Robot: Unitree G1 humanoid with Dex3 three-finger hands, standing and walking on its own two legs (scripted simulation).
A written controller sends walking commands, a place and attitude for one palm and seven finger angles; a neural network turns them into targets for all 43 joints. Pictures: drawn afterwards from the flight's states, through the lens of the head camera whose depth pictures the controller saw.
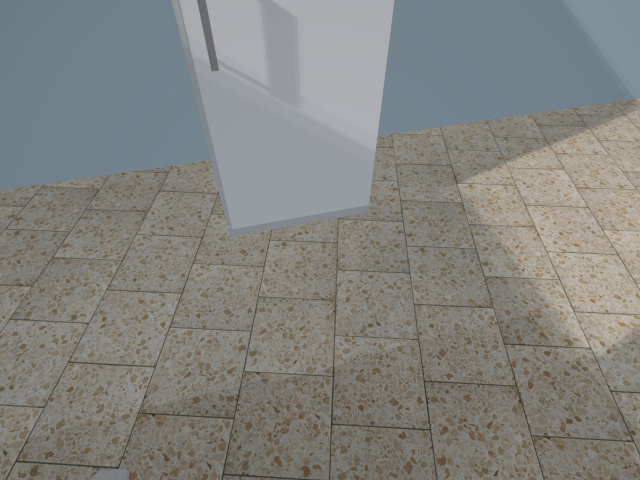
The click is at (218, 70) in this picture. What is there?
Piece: fridge door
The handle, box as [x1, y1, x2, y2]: [197, 0, 218, 70]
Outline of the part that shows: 197,0 211,70 218,70 205,0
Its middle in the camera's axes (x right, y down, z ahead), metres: -0.31 -0.59 +1.01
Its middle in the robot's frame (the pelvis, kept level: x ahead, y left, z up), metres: +1.14 +0.37 +0.14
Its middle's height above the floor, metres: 0.91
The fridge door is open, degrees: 0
